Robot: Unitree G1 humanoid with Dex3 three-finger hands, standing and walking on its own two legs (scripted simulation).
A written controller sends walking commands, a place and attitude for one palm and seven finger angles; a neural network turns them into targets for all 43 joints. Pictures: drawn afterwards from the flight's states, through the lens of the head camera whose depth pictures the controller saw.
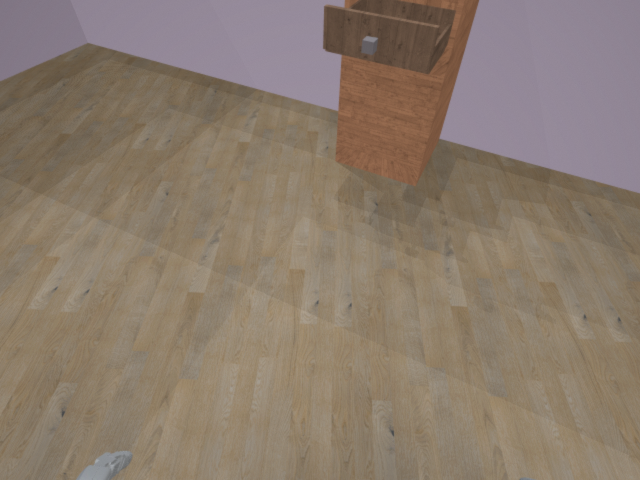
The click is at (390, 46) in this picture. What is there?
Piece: drawer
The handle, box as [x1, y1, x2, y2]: [361, 36, 377, 54]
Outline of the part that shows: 366,36 362,40 361,52 372,54 376,50 377,38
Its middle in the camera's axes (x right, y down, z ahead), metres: +0.16 -0.64 +1.26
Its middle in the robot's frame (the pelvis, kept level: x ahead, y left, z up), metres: +1.38 -0.10 -0.03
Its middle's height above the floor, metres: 0.73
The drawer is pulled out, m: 0.24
